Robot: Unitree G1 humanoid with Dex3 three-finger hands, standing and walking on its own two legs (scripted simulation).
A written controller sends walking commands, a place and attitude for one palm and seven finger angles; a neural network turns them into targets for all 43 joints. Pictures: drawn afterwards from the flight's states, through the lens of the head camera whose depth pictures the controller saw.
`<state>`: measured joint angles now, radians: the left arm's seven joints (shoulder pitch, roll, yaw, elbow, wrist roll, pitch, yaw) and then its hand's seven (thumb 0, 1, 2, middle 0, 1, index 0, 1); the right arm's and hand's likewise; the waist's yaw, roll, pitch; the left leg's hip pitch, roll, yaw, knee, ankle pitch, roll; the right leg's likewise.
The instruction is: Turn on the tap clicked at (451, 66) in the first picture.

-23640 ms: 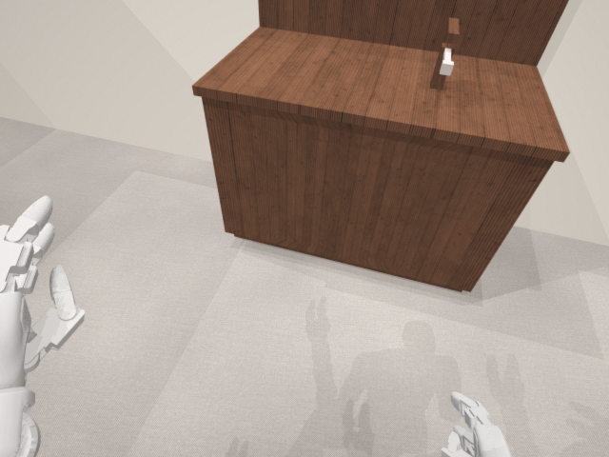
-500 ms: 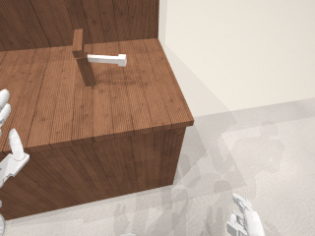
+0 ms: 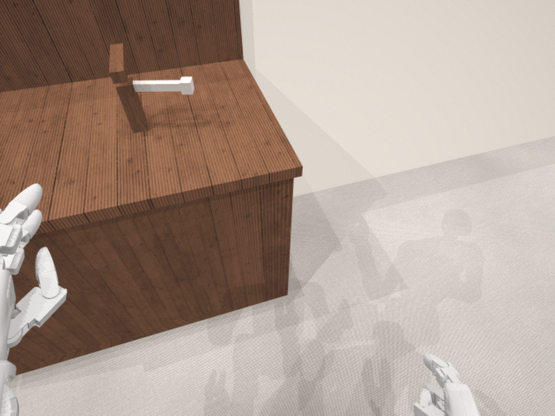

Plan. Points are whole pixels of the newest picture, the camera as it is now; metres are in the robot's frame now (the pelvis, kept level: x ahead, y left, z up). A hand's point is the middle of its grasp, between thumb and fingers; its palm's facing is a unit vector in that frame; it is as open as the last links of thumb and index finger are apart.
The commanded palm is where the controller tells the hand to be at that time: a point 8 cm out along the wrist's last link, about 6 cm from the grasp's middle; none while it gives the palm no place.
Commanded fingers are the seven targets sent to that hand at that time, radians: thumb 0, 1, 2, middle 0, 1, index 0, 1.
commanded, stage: stop stepping back and stand still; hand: left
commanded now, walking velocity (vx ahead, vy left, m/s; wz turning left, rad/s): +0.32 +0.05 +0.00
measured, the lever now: (187, 85) +0.75 +0.25 +0.09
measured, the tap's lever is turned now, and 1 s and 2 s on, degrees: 74 74 74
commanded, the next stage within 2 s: stand and check the lever's angle in 0.62 s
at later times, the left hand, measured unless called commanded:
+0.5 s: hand (13, 385) +0.12 +0.24 +0.16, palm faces +0.44 -0.83 -0.35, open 7.4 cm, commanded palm +0.07 +0.28 +0.18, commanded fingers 0.00 0.90 0.90 -0.20 -0.30 -0.20 -0.30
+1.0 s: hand out of the picture +0.14 +0.28 +0.17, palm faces +0.47 -0.79 -0.38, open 7.4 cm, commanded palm +0.09 +0.31 +0.18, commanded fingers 0.00 0.90 0.90 -0.20 -0.30 -0.20 -0.30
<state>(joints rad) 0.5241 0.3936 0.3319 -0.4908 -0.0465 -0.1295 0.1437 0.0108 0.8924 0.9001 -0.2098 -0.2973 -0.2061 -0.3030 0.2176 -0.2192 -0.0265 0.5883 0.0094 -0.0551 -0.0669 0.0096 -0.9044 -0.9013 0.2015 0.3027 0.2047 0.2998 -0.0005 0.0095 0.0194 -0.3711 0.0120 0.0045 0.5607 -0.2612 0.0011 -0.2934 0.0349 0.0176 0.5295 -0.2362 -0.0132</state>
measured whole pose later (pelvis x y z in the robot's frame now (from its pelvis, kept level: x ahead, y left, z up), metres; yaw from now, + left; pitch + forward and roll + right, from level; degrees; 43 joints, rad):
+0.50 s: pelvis -0.07 -0.01 +0.00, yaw +4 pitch -4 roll +2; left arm 0.46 0.33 0.28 -0.39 -0.03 -0.14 0.14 0.01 0.89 0.90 -0.21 -0.30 -0.21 -0.30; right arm 0.29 -0.20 -0.01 0.69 0.01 -0.07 -0.07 0.01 -0.90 -0.90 0.20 0.30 0.21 0.30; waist -0.01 -0.01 -0.01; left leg -0.33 0.03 0.06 0.75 -0.39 0.03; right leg -0.25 0.01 -0.04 0.52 -0.21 -0.06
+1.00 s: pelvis -0.05 +0.02 +0.01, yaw +4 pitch -3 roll +0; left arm 0.44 0.35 0.32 -0.44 -0.04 -0.14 0.15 0.01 0.89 0.90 -0.21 -0.30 -0.21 -0.30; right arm 0.20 -0.21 -0.01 0.63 0.01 -0.09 -0.07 0.01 -0.90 -0.90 0.20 0.30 0.21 0.30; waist 0.01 0.02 0.05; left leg -0.21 0.02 0.02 0.48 -0.23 0.00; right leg -0.18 0.03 -0.01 0.46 -0.23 -0.02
